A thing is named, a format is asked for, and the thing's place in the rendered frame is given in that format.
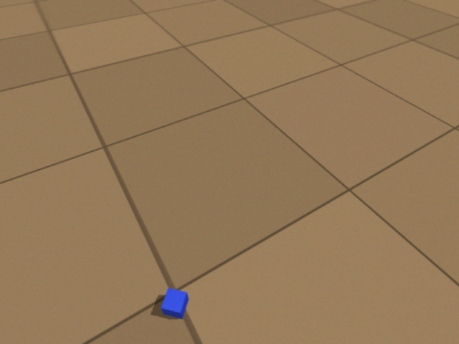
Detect cube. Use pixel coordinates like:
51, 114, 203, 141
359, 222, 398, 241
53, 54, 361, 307
161, 288, 189, 319

